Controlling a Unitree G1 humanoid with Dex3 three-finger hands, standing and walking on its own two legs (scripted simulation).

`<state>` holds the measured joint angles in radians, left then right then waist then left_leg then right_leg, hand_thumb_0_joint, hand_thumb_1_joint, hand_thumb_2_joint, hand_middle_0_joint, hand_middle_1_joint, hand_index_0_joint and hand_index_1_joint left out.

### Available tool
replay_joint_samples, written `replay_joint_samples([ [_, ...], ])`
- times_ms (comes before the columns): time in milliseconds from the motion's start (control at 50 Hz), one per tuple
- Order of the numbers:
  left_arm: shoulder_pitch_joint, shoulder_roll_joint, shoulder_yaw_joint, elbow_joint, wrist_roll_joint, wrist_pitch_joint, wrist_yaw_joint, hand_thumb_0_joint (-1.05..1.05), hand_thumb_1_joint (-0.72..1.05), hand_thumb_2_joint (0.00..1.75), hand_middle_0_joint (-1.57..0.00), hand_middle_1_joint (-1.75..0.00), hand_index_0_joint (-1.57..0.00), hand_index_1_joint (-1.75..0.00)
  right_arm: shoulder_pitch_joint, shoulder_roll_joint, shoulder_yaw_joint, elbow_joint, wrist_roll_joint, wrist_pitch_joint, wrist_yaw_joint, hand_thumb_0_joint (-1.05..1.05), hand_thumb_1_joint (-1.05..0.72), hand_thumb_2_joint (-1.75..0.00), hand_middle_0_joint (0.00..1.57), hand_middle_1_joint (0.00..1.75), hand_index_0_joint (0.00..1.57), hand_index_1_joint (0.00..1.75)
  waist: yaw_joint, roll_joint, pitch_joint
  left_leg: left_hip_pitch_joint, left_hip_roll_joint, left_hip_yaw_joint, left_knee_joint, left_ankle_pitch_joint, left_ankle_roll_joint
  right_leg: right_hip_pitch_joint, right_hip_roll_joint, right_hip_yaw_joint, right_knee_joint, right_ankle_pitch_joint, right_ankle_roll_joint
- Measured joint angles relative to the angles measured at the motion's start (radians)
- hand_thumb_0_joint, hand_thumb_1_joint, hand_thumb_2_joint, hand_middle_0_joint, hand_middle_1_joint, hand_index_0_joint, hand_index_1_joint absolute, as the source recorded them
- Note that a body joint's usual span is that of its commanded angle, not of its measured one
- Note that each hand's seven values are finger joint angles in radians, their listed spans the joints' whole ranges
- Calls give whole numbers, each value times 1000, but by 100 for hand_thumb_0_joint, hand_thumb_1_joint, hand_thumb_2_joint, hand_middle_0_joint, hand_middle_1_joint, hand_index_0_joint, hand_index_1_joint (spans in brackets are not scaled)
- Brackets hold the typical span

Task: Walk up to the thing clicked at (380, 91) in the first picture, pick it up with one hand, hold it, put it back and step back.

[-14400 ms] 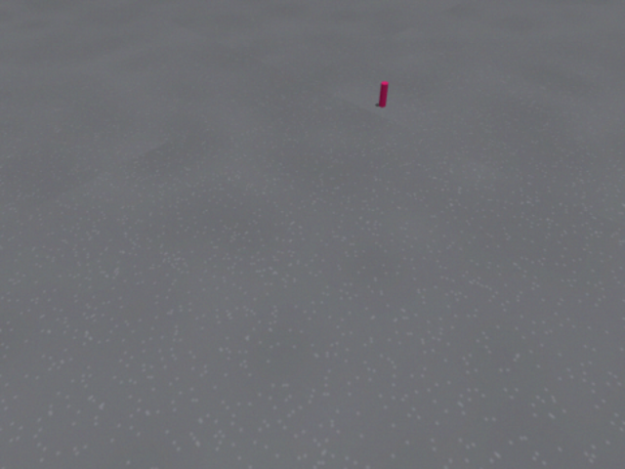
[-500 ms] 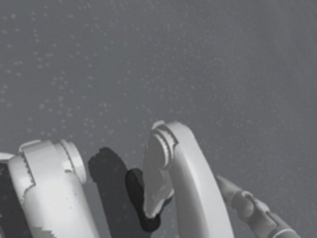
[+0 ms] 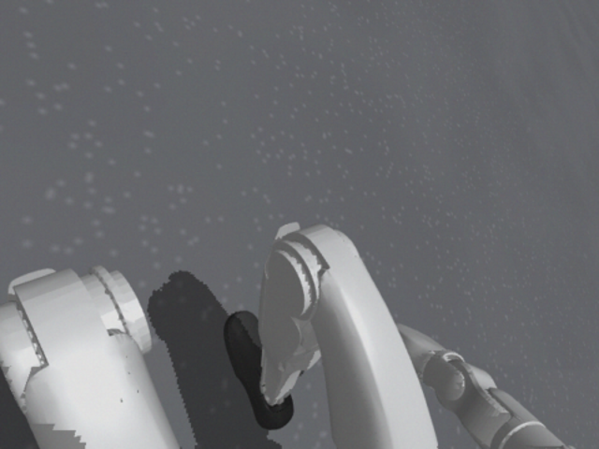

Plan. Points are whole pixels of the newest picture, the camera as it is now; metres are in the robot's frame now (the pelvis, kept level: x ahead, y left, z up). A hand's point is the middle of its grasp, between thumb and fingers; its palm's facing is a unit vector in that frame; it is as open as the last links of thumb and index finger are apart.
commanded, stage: close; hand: left
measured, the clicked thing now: out of the picture +0.41 +0.31 -0.20
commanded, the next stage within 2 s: settle in 0.28 s
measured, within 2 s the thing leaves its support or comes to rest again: leaves its support in 0.58 s
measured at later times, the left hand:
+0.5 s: hand out of the picture +0.42 +0.29 -0.17, palm faces +0.38 -0.93 +0.02, open 5.6 cm
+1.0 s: hand out of the picture +0.41 +0.32 -0.09, palm faces +0.36 -0.93 +0.01, open 5.6 cm
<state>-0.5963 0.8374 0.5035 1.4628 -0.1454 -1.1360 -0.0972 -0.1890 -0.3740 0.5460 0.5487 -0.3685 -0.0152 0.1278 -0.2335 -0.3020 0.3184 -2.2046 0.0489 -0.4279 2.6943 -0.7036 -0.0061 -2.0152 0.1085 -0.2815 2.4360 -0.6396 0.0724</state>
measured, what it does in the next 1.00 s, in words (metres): stands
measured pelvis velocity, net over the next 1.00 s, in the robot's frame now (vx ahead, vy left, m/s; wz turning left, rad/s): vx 0.00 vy -0.01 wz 0.03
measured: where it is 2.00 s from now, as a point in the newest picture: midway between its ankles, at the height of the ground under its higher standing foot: (194, 430)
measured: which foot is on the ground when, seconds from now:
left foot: down 0.00-1.00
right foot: down 0.00-1.00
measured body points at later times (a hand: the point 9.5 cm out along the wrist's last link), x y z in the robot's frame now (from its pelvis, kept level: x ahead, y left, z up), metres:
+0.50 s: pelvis +0.00 +0.00 +0.00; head +0.22 +0.20 +0.34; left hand +0.39 +0.34 -0.17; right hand +0.17 -0.24 -0.02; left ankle +0.08 +0.13 -0.24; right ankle +0.14 -0.12 -0.24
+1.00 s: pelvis +0.00 -0.01 +0.02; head +0.19 +0.18 +0.38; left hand +0.38 +0.37 -0.09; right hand +0.19 -0.24 -0.03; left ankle +0.08 +0.13 -0.24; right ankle +0.14 -0.12 -0.24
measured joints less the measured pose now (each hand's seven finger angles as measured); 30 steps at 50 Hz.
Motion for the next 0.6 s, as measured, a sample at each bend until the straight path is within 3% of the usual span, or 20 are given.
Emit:
replay_joint_samples([
  [100, 1, 4, -6, -10, 21, 4, 17, 0, 45, 68, -66, -62, -65, -62, -3, 0, 2, -6, -3, 11, 1, 0, -86, -89, 21, 30, 21, 30, 2, 0, 7, 4, 1, -3, -4, -4, -3, 2, 0, -3, -5, 0, -5],
  [380, -25, 18, -13, -6, 25, 19, 45, 1, 23, 91, -97, -106, -95, -107, -2, 2, 7, 5, -4, 27, 2, 0, -86, -89, 21, 30, 21, 30, -9, -5, 12, 0, 5, -1, -9, 2, -5, -7, 1, -1, -7, 8, 2],
  [460, -33, 20, -3, 1, 26, 23, 52, 1, 21, 105, -97, -114, -95, -114, 2, 3, 9, -2, -3, 31, 1, 0, -86, -89, 21, 30, 21, 30, -14, -7, 14, 1, 7, -4, -10, 2, -5, -8, 3, -3, -10, 11, 0],
  [600, -21, 15, 3, -43, 30, 32, 41, 1, 15, 114, -100, -115, -97, -116, 15, 1, 4, 0, 0, 34, 0, 0, -87, -90, 21, 30, 21, 30, -9, -1, 16, 1, 8, -3, -12, 1, -5, -8, 3, -3, -13, 11, -2],
])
